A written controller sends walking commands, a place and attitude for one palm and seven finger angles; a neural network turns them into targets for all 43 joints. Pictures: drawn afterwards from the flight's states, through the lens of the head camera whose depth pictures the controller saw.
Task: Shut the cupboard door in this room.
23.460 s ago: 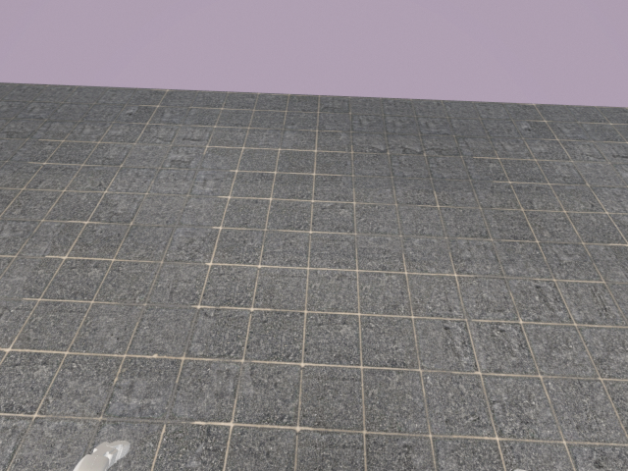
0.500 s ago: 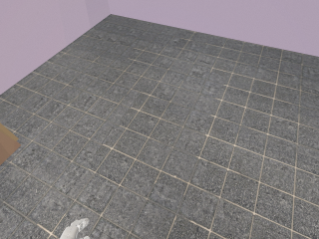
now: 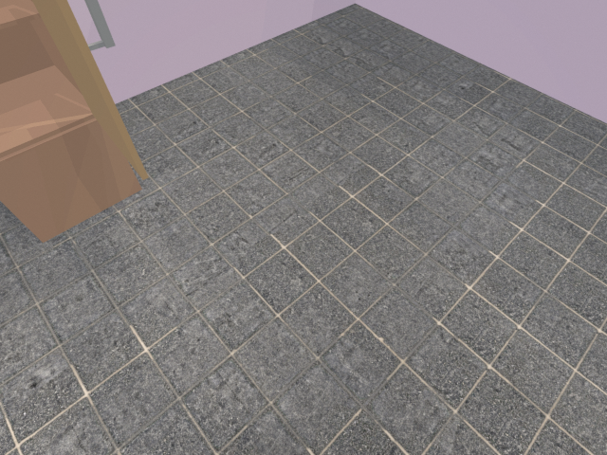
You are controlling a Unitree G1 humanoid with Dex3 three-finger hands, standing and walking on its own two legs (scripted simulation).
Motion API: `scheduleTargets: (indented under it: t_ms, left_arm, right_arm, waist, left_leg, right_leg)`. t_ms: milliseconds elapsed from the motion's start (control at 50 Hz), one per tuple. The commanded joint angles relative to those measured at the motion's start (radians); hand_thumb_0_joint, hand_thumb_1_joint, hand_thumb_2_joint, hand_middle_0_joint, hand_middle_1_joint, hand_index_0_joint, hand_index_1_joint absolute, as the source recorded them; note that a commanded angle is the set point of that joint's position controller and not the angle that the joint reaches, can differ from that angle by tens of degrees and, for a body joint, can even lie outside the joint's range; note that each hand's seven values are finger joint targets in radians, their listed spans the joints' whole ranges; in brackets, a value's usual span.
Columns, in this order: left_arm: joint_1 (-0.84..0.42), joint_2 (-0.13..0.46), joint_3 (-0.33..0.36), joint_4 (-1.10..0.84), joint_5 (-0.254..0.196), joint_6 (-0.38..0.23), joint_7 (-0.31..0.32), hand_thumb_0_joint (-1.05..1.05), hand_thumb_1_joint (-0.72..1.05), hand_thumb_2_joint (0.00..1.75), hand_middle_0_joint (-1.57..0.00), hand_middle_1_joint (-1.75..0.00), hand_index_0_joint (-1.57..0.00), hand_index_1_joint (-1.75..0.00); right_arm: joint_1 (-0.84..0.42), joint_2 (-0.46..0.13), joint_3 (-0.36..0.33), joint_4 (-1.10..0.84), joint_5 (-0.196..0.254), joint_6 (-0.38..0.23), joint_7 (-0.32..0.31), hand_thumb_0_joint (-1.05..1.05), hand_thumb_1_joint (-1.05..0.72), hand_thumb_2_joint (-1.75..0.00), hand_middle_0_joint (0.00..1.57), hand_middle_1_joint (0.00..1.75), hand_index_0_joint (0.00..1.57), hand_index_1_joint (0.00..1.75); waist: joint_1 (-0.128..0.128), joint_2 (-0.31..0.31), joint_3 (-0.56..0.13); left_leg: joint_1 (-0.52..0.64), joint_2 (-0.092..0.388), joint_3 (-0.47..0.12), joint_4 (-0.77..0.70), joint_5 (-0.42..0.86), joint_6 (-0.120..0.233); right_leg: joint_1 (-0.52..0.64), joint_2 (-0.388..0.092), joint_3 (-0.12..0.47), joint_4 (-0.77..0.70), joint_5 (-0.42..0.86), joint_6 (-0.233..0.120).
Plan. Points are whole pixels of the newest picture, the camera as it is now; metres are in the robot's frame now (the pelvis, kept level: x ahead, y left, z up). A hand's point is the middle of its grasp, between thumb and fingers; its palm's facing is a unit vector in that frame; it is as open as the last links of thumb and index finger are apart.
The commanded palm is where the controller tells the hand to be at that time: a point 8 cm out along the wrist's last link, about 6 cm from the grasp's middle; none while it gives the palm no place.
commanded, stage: turn or walk to find it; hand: left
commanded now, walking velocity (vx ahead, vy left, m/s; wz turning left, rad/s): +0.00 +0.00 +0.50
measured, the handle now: (88, 18) +0.87 +0.53 +0.09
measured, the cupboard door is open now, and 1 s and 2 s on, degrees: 87 87 87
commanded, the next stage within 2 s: stand and wait in 1.12 s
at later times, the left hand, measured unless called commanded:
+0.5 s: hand out of the picture +0.07 +0.18 -0.13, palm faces +0.21 -0.93 -0.30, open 7.4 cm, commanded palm none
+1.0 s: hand out of the picture -0.12 +0.14 -0.16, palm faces +0.58 -0.78 -0.21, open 7.4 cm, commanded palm none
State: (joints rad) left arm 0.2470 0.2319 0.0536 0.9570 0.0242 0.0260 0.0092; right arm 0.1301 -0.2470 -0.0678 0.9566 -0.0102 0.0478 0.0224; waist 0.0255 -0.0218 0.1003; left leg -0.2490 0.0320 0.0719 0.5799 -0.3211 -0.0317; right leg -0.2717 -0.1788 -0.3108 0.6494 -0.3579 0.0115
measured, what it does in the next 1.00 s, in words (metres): steps on the spot, turning left: right foot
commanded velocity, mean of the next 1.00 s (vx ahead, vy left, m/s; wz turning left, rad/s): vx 0.17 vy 0.00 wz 0.47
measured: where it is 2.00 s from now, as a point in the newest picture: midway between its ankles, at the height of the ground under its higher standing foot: (237, 441)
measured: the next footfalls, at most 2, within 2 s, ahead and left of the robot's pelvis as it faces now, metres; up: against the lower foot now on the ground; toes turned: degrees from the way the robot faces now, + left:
right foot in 0.42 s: +0.07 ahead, -0.12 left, +0.00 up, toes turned +6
left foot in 1.02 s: +0.09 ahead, +0.19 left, +0.00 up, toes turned +40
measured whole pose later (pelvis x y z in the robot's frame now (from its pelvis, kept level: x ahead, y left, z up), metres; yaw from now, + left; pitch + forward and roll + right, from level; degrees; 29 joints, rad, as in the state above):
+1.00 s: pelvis +0.06 +0.03 +0.01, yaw +31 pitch +0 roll -1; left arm 0.46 0.21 0.05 1.09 0.04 -0.04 0.00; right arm 0.08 -0.22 -0.06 0.96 -0.03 0.03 0.06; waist 0.08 -0.02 0.08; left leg -0.41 0.08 0.13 0.69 -0.33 0.00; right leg -0.01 -0.17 -0.40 0.46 -0.39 0.08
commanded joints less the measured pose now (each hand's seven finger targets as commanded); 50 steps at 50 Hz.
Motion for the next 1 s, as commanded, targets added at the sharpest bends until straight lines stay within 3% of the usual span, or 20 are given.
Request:
scheduleTargets:
  t_ms: [0, 20, 40, 60, 120, 260, 320, 360, 380, 400, 420, 440, 460, 520, 620, 760, 900, 940, 960, 980]
  left_arm:
    - [-0.079, 0.089, 0.018, -0.127, -0.008, 0.003, 0.010, 0.00, 0.90, 0.90, -0.20, -0.30, -0.20, -0.30]
    - [-0.108, 0.097, 0.018, -0.120, -0.006, 0.010, 0.011, 0.00, 0.90, 0.90, -0.20, -0.30, -0.20, -0.30]
    - [-0.109, 0.091, 0.025, -0.107, -0.007, 0.011, 0.010, 0.00, 0.90, 0.90, -0.20, -0.30, -0.20, -0.30]
    - [-0.109, 0.106, 0.029, -0.094, -0.011, 0.010, 0.005, 0.00, 0.90, 0.90, -0.20, -0.30, -0.20, -0.30]
    - [-0.064, 0.106, 0.028, -0.069, -0.011, 0.006, -0.005, 0.00, 0.90, 0.90, -0.20, -0.30, -0.20, -0.30]
    - [-0.119, 0.086, 0.018, -0.110, -0.014, 0.007, 0.002, 0.00, 0.90, 0.90, -0.20, -0.30, -0.20, -0.30]
    - [-0.087, 0.085, 0.015, -0.112, -0.020, -0.005, 0.003, 0.00, 0.90, 0.90, -0.20, -0.30, -0.20, -0.30]
    - [-0.008, 0.095, 0.021, -0.093, -0.020, -0.019, 0.004, 0.00, 0.90, 0.90, -0.20, -0.30, -0.20, -0.30]
    - [0.038, 0.133, 0.028, -0.084, -0.014, -0.033, 0.008, 0.00, 0.90, 0.90, -0.20, -0.30, -0.20, -0.30]
    - [0.072, 0.229, 0.047, -0.077, 0.002, -0.045, 0.019, 0.00, 0.90, 0.90, -0.20, -0.30, -0.20, -0.30]
    - [0.077, 0.261, 0.051, -0.085, -0.003, -0.040, 0.023, 0.00, 0.90, 0.90, -0.20, -0.30, -0.20, -0.30]
    - [0.044, 0.218, 0.045, -0.093, -0.007, -0.039, 0.026, 0.00, 0.90, 0.90, -0.20, -0.30, -0.20, -0.30]
    - [-0.024, 0.187, 0.043, -0.109, -0.007, -0.041, 0.029, 0.00, 0.90, 0.90, -0.20, -0.30, -0.20, -0.30]
    - [-0.085, 0.125, 0.025, -0.125, -0.009, -0.044, 0.020, 0.00, 0.90, 0.90, -0.20, -0.30, -0.20, -0.30]
    - [0.046, 0.123, 0.029, -0.068, -0.006, -0.073, 0.017, 0.00, 0.90, 0.90, -0.20, -0.30, -0.20, -0.30]
    - [0.180, 0.114, 0.029, 0.012, 0.007, -0.095, 0.011, 0.00, 0.90, 0.90, -0.20, -0.30, -0.20, -0.30]
    - [0.206, 0.133, 0.029, 0.063, 0.012, -0.093, 0.003, 0.00, 0.90, 0.90, -0.20, -0.30, -0.20, -0.30]
    - [0.177, 0.148, 0.033, 0.069, 0.012, -0.091, 0.001, 0.00, 0.90, 0.90, -0.20, -0.30, -0.20, -0.30]
    - [0.148, 0.161, 0.035, 0.069, 0.008, -0.091, -0.001, 0.00, 0.90, 0.90, -0.20, -0.30, -0.20, -0.30]
    - [0.128, 0.160, 0.032, 0.067, -0.001, -0.091, -0.006, 0.00, 0.90, 0.90, -0.20, -0.30, -0.20, -0.30]
  right_arm:
    - [0.199, -0.266, -0.059, -0.023, -0.005, -0.029, -0.021, 0.00, -0.90, -0.90, 0.20, 0.30, 0.20, 0.30]
    - [0.178, -0.232, -0.049, -0.018, -0.007, -0.029, -0.029, 0.00, -0.90, -0.90, 0.20, 0.30, 0.20, 0.30]
    - [0.130, -0.207, -0.042, -0.028, -0.010, -0.034, -0.039, 0.00, -0.90, -0.90, 0.20, 0.30, 0.20, 0.30]
    - [0.078, -0.184, -0.034, -0.044, -0.011, -0.033, -0.044, 0.00, -0.90, -0.90, 0.20, 0.30, 0.20, 0.30]
    - [0.028, -0.164, -0.024, -0.066, -0.008, -0.040, -0.041, 0.00, -0.90, -0.90, 0.20, 0.30, 0.20, 0.30]
    - [0.053, -0.178, -0.039, -0.071, -0.015, -0.031, -0.033, 0.00, -0.90, -0.90, 0.20, 0.30, 0.20, 0.30]
    - [0.032, -0.180, -0.044, -0.082, -0.016, -0.026, -0.031, 0.00, -0.90, -0.90, 0.20, 0.30, 0.20, 0.30]
    - [0.010, -0.169, -0.047, -0.089, -0.011, -0.024, -0.031, 0.00, -0.90, -0.90, 0.20, 0.30, 0.20, 0.30]
    - [0.019, -0.136, -0.044, -0.092, -0.002, -0.027, -0.027, 0.00, -0.90, -0.90, 0.20, 0.30, 0.20, 0.30]
    - [0.044, -0.060, -0.032, -0.109, 0.005, -0.030, -0.020, 0.00, -0.90, -0.90, 0.20, 0.30, 0.20, 0.30]
    - [0.013, -0.076, -0.035, -0.131, 0.002, -0.022, -0.024, 0.00, -0.90, -0.90, 0.20, 0.30, 0.20, 0.30]
    - [0.013, -0.097, -0.041, -0.115, -0.002, -0.008, -0.025, 0.00, -0.90, -0.90, 0.20, 0.30, 0.20, 0.30]
    - [0.034, -0.093, -0.043, -0.089, -0.007, 0.000, -0.019, 0.00, -0.90, -0.90, 0.20, 0.30, 0.20, 0.30]
    - [0.087, -0.076, -0.042, -0.042, -0.017, 0.008, 0.002, 0.00, -0.90, -0.90, 0.20, 0.30, 0.20, 0.30]
    - [0.022, -0.072, -0.036, -0.049, -0.024, -0.001, 0.019, 0.00, -0.90, -0.90, 0.20, 0.30, 0.20, 0.30]
    - [-0.081, -0.031, -0.017, -0.065, -0.019, -0.019, 0.029, 0.00, -0.90, -0.90, 0.20, 0.30, 0.20, 0.30]
    - [-0.152, 0.002, 0.010, -0.097, -0.013, -0.041, 0.041, 0.00, -0.90, -0.90, 0.20, 0.30, 0.20, 0.30]
    - [-0.090, -0.008, 0.007, -0.088, -0.014, -0.054, 0.038, 0.00, -0.90, -0.90, 0.20, 0.30, 0.20, 0.30]
    - [-0.013, -0.024, 0.001, -0.067, -0.018, -0.062, 0.034, 0.00, -0.90, -0.90, 0.20, 0.30, 0.20, 0.30]
    - [0.127, -0.069, -0.014, -0.028, -0.023, -0.072, 0.026, 0.00, -0.90, -0.90, 0.20, 0.30, 0.20, 0.30]
  waist:
    - [-0.114, 0.282, -0.208]
    - [-0.103, 0.230, -0.175]
    - [-0.088, 0.287, -0.149]
    - [-0.070, 0.271, -0.122]
    - [-0.036, 0.183, -0.120]
    - [-0.054, 0.177, -0.111]
    - [-0.040, 0.199, -0.136]
    - [0.002, 0.175, -0.168]
    - [0.020, 0.082, -0.195]
    - [0.030, -0.216, -0.231]
    - [0.040, -0.272, -0.195]
    - [0.023, -0.170, -0.160]
    - [-0.003, -0.207, -0.117]
    - [-0.041, -0.141, -0.071]
    - [0.010, -0.124, -0.050]
    - [0.043, -0.098, -0.025]
    - [0.046, -0.141, 0.016]
    - [0.007, -0.132, -0.007]
    - [-0.042, -0.106, -0.042]
    - [-0.111, -0.017, -0.133]
  left_leg:
    - [0.301, 0.402, -0.423, -0.213, 0.768, 0.230]
    - [0.250, 0.366, -0.368, -0.218, 0.721, 0.233]
    - [0.230, 0.314, -0.345, -0.211, 0.719, 0.223]
    - [0.198, 0.269, -0.306, -0.201, 0.710, 0.211]
    - [0.172, 0.201, -0.236, -0.200, 0.668, 0.178]
    - [0.123, 0.194, -0.324, -0.203, 0.529, 0.199]
    - [0.090, 0.171, -0.366, -0.148, 0.589, 0.187]
    - [0.016, 0.129, -0.355, -0.071, 0.509, 0.142]
    - [-0.073, 0.068, -0.317, 0.013, 0.351, 0.089]
    - [-0.270, -0.067, -0.169, 0.226, -0.050, 0.013]
    - [-0.310, -0.089, -0.143, 0.428, -0.319, -0.003]
    - [-0.292, -0.056, -0.192, 0.567, -0.268, 0.005]
    - [-0.304, -0.035, -0.196, 0.635, -0.218, 0.002]
    - [-0.323, -0.003, -0.142, 0.702, -0.046, -0.017]
    - [-0.417, 0.043, -0.104, 0.661, 0.044, -0.035]
    - [-0.474, 0.082, -0.055, 0.470, 0.031, -0.024]
    - [-0.284, 0.061, 0.059, 0.153, -0.006, 0.025]
    - [-0.163, 0.049, 0.079, 0.081, -0.030, 0.045]
    - [-0.028, 0.021, 0.101, 0.025, -0.010, 0.055]
    - [0.197, -0.011, 0.108, -0.064, 0.039, 0.066]
  right_leg:
    - [-0.311, 0.044, 0.190, 0.388, -0.321, 0.064]
    - [-0.307, 0.029, 0.241, 0.433, -0.266, 0.058]
    - [-0.325, 0.031, 0.259, 0.462, -0.214, 0.065]
    - [-0.319, 0.039, 0.273, 0.481, -0.156, 0.068]
    - [-0.279, 0.063, 0.267, 0.468, -0.072, 0.076]
    - [-0.203, 0.097, 0.271, 0.250, -0.094, 0.086]
    - [-0.084, 0.136, 0.250, 0.057, -0.069, 0.076]
    - [0.075, 0.140, 0.236, -0.155, 0.109, 0.071]
    - [0.215, 0.073, 0.289, -0.282, 0.231, 0.059]
    - [0.375, -0.185, 0.529, -0.310, 0.415, -0.023]
    - [0.273, -0.335, 0.622, -0.307, 0.604, -0.131]
    - [0.176, -0.299, 0.555, -0.318, 0.521, -0.162]
    - [0.112, -0.260, 0.519, -0.343, 0.400, -0.151]
    - [0.103, -0.151, 0.360, -0.371, 0.178, -0.083]
    - [0.210, -0.182, 0.341, -0.455, -0.024, -0.077]
    - [0.325, -0.224, 0.260, -0.473, 0.073, -0.096]
    - [0.249, -0.232, 0.121, -0.426, 0.182, -0.089]
    - [0.214, -0.246, 0.091, -0.362, 0.215, -0.082]
    - [0.164, -0.231, 0.051, -0.256, 0.279, -0.065]
    - [0.091, -0.169, -0.019, -0.032, 0.355, -0.032]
